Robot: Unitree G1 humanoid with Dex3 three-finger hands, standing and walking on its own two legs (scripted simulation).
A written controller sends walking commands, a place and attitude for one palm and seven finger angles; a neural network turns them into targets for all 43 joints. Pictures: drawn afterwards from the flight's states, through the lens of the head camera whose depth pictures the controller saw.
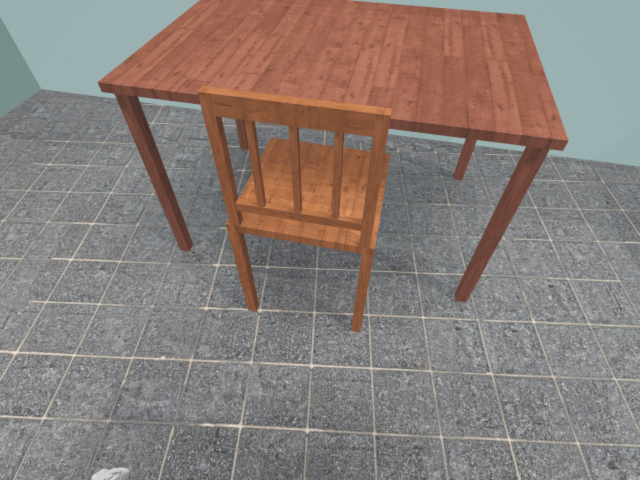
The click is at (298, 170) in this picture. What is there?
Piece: chair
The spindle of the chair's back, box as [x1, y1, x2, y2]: [289, 126, 301, 212]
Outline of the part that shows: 289,126 294,211 300,212 301,192 298,127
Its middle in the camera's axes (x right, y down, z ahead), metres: -0.06 -0.15 +0.89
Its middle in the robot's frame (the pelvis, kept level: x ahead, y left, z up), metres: +0.76 +0.10 -0.09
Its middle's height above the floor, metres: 0.68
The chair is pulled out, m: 0.00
